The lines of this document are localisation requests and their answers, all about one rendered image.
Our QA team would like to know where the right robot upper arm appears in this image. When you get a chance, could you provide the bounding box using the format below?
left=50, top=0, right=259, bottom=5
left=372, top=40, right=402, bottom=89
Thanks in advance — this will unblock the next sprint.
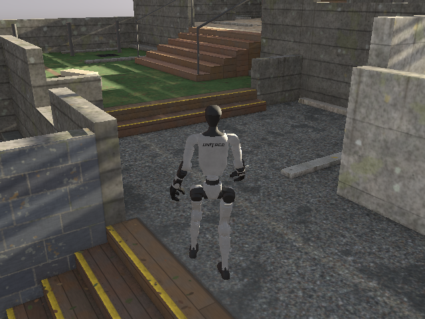
left=226, top=134, right=244, bottom=169

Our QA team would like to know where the robot left forearm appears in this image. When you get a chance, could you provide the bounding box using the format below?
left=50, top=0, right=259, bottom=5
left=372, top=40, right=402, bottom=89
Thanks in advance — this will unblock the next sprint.
left=172, top=161, right=187, bottom=189

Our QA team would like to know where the robot right forearm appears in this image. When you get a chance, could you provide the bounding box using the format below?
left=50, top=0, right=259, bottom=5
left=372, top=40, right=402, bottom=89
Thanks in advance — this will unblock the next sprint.
left=236, top=159, right=245, bottom=176

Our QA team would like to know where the humanoid robot torso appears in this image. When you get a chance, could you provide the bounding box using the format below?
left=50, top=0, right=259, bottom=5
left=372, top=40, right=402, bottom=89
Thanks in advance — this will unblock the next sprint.
left=198, top=130, right=228, bottom=199

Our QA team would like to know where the robot right hand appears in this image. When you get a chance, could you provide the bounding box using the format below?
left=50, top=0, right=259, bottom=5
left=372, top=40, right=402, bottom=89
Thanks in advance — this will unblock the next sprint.
left=230, top=171, right=245, bottom=182

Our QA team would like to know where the right robot thigh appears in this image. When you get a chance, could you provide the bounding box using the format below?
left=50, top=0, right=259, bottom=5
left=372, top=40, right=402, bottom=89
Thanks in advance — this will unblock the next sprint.
left=218, top=187, right=235, bottom=237

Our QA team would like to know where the robot left hand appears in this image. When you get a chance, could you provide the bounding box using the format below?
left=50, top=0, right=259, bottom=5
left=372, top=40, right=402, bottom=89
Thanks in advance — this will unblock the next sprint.
left=170, top=185, right=185, bottom=201

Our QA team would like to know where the left robot upper arm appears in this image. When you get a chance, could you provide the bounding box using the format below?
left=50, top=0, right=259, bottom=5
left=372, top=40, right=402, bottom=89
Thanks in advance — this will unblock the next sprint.
left=181, top=134, right=199, bottom=171

